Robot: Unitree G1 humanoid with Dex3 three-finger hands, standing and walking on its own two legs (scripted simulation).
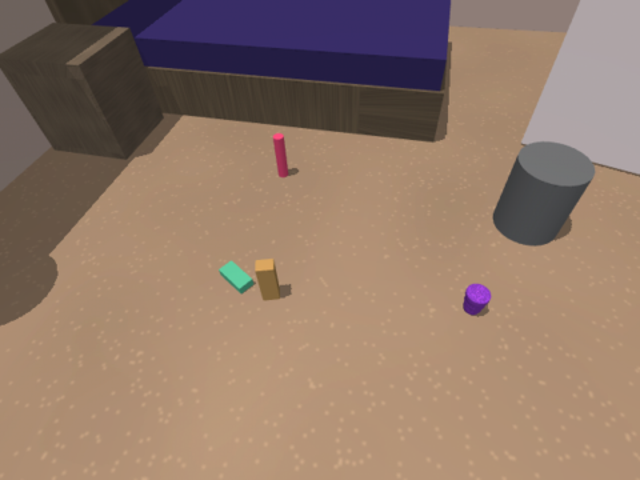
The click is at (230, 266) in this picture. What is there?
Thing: flat box
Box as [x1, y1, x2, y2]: [219, 260, 253, 293]
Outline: 231,260 221,267 219,271 221,275 241,293 253,283 251,278
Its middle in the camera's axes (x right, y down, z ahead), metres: -0.33 +0.16 +1.52
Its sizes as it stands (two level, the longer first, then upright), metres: 0.131 0.062 0.035
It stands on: the floor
